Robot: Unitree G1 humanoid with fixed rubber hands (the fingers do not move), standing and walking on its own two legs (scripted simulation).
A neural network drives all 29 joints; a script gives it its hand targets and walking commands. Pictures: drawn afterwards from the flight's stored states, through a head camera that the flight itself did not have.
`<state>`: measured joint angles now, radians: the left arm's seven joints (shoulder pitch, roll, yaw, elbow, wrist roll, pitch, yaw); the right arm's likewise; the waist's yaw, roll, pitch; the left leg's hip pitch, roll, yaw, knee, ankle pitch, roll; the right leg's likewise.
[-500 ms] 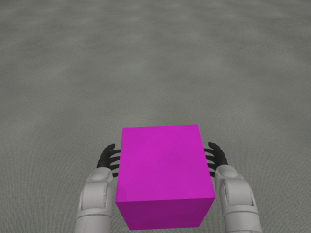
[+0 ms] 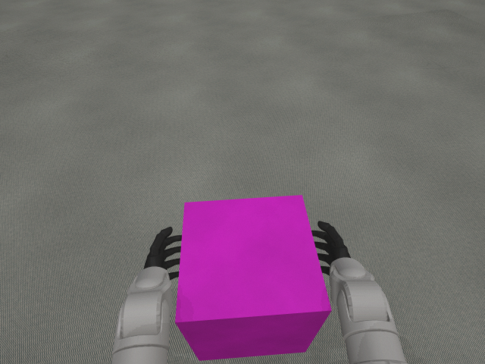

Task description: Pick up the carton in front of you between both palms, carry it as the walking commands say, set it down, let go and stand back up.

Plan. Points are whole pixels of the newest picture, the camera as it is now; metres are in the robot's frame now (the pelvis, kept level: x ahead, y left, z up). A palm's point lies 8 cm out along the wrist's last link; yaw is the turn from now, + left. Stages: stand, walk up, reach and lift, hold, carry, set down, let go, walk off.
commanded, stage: hold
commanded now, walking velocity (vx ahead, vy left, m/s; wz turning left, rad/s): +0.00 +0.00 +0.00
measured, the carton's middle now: (248, 281) +0.30 +0.01 -0.05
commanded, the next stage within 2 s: set down in 0.26 s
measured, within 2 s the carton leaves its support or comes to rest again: neither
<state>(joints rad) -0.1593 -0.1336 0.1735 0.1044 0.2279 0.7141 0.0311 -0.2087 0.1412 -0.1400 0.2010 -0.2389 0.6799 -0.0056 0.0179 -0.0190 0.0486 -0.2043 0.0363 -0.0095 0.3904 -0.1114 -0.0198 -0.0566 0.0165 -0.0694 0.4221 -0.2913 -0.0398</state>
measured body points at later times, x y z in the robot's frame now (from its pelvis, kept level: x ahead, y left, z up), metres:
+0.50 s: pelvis -0.02 +0.06 -0.01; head -0.03 +0.08 +0.44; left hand +0.32 +0.17 +0.02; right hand +0.29 -0.13 +0.02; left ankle +0.07 +0.15 -0.74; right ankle -0.03 -0.09 -0.74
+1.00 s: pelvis -0.05 +0.04 -0.10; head +0.18 +0.05 +0.29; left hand +0.36 +0.18 -0.18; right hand +0.37 -0.12 -0.18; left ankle +0.07 +0.15 -0.74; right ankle -0.03 -0.09 -0.74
